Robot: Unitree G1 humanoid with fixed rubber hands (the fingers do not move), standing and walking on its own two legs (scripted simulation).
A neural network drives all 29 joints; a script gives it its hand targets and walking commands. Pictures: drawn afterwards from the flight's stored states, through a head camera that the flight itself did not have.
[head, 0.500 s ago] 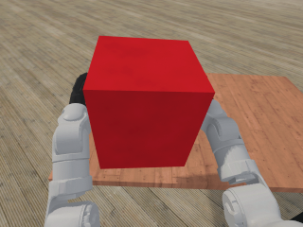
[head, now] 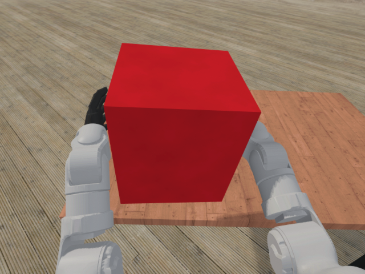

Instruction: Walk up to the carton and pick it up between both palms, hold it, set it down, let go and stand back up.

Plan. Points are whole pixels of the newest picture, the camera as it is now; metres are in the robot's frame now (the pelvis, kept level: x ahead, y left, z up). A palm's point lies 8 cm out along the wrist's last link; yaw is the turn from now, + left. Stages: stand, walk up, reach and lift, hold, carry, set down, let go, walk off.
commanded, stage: hold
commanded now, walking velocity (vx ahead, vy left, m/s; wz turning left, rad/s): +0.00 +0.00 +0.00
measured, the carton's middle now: (174, 126) +0.36 +0.00 +0.19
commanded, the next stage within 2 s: none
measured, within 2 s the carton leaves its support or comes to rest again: neither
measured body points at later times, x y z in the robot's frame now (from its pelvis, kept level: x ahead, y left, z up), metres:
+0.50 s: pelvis +0.00 -0.01 +0.00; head -0.04 +0.01 +0.45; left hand +0.38 +0.16 +0.19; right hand +0.38 -0.16 +0.19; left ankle +0.02 +0.11 -0.75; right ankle +0.03 -0.11 -0.75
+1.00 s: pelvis +0.01 +0.00 +0.00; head -0.04 +0.02 +0.45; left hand +0.37 +0.16 +0.20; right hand +0.38 -0.15 +0.19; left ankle +0.02 +0.11 -0.75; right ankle +0.03 -0.11 -0.75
